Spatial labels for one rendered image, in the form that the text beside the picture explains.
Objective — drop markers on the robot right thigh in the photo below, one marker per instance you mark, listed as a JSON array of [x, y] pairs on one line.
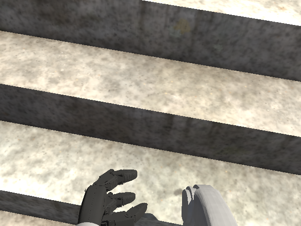
[[203, 205]]

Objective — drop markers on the left robot hand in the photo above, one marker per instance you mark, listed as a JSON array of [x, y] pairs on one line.
[[97, 204]]

